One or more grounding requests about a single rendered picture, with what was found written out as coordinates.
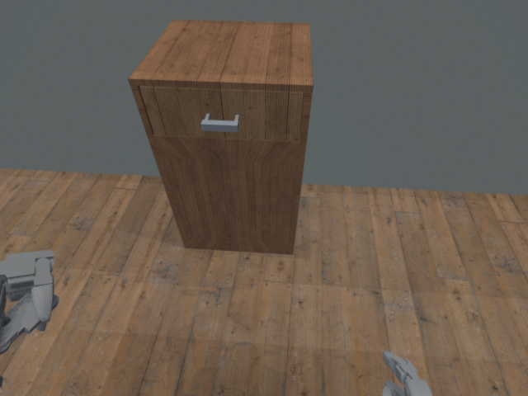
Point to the right robot hand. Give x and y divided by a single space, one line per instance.
406 374

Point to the handle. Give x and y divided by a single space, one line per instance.
219 125

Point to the left robot hand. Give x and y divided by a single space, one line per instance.
26 277

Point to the cabinet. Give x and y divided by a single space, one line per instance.
231 194

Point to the drawer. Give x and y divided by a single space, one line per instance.
262 114

